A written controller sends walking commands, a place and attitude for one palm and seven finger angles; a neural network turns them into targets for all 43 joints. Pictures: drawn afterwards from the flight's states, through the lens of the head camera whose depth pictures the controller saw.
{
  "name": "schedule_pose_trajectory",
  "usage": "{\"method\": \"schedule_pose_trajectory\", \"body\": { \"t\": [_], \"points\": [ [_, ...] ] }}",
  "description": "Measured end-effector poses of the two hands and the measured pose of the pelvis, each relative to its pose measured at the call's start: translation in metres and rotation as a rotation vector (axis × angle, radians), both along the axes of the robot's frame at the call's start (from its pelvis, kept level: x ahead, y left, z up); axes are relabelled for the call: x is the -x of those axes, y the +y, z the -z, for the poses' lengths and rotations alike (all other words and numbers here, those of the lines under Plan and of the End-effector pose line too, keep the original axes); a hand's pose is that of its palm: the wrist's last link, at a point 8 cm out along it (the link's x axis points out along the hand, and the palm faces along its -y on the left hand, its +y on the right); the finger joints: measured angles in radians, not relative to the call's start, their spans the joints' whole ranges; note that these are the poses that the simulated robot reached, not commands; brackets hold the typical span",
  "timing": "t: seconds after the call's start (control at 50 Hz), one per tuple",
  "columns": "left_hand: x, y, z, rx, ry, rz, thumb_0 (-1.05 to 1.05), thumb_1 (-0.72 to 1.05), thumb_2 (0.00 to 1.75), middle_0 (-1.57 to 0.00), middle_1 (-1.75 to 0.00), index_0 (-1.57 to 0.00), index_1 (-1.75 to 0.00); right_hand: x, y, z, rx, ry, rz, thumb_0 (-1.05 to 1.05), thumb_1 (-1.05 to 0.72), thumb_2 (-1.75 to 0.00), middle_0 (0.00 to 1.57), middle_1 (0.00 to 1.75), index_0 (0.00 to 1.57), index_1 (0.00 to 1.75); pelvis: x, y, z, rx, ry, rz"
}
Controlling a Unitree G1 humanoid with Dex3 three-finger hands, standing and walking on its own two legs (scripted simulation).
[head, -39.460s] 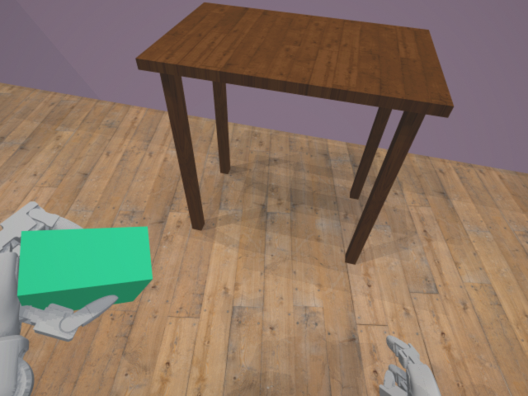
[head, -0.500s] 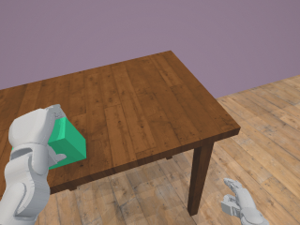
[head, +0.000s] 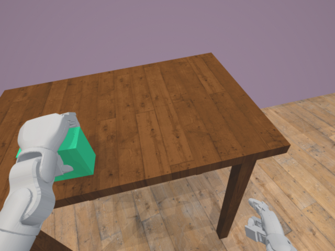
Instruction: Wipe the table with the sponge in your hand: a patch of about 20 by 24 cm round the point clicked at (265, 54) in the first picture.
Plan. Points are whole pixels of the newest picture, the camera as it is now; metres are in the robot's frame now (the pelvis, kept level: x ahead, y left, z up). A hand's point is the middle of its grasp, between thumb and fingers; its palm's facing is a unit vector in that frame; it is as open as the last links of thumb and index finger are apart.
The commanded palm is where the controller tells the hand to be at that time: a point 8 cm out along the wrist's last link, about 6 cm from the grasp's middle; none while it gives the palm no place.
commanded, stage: wipe forward along the middle lane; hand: left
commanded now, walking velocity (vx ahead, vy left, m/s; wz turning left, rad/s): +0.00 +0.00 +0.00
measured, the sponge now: (64, 160) +0.26 +0.30 +0.10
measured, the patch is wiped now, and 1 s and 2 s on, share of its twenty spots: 0.95 0.95 0.95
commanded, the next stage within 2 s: slide back across to the first lane in 1.38 s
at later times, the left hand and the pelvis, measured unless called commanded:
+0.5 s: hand (69, 130) +0.31 +0.30 +0.15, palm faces +0.04 -0.04 -1.00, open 9.9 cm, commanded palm +0.29 +0.30 +0.18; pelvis +0.01 +0.00 +0.00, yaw +1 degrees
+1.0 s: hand (73, 118) +0.35 +0.31 +0.15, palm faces -0.05 +0.00 -1.00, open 9.9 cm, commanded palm +0.34 +0.32 +0.17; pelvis +0.01 -0.02 +0.00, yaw +1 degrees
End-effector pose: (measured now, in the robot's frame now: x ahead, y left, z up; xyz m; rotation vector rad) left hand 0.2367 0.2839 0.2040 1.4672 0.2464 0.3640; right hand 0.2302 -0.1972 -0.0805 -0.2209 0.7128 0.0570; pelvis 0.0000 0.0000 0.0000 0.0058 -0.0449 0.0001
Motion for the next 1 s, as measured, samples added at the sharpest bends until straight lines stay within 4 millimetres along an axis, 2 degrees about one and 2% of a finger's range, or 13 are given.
{"method": "schedule_pose_trajectory", "body": {
  "t": [0.12,0.24,0.46,0.72,0.86,1.0],
  "points": [
    [-0.022,0.005,0.000,0.002,0.007,-0.016,0.00,-0.52,1.07,-0.72,-1.37,-0.80,-1.29,0.005,0.005,0.002,-0.006,0.025,-0.005,0.01,-0.90,-0.90,0.20,0.30,0.20,0.30,0.001,0.001,-0.001,0.000,0.012,-0.006],
    [-0.038,0.007,0.001,-0.007,0.033,-0.016,0.00,-0.52,1.07,-0.72,-1.38,-0.80,-1.29,0.010,-0.003,0.006,0.000,0.052,0.015,0.01,-0.90,-0.90,0.20,0.30,0.20,0.30,-0.002,0.002,-0.002,0.001,0.025,-0.003],
    [-0.053,0.010,0.003,-0.016,0.049,-0.010,0.00,-0.53,1.08,-0.72,-1.37,-0.80,-1.29,0.015,-0.026,0.012,0.032,0.096,0.050,0.01,-0.90,-0.90,0.20,0.30,0.20,0.30,-0.010,-0.001,-0.002,0.002,0.041,-0.009],
    [-0.071,0.013,0.003,-0.031,0.076,-0.033,0.01,-0.54,1.08,-0.73,-1.37,-0.80,-1.30,0.018,-0.038,0.018,0.034,0.116,0.065,0.01,-0.90,-0.90,0.20,0.30,0.20,0.30,-0.012,-0.012,0.000,0.002,0.060,-0.020],
    [-0.087,0.016,0.002,-0.052,0.114,-0.030,0.02,-0.55,1.08,-0.74,-1.37,-0.80,-1.31,0.030,-0.050,0.022,0.041,0.140,0.093,0.01,-0.90,-0.90,0.20,0.30,0.20,0.30,-0.010,-0.018,0.001,0.002,0.076,-0.020],
    [-0.099,0.019,0.001,-0.061,0.141,-0.012,0.02,-0.55,1.08,-0.74,-1.37,-0.80,-1.31,0.052,-0.066,0.030,0.064,0.187,0.136,0.01,-0.90,-0.90,0.20,0.30,0.20,0.30,-0.008,-0.021,0.003,0.001,0.087,-0.018]
  ]
}}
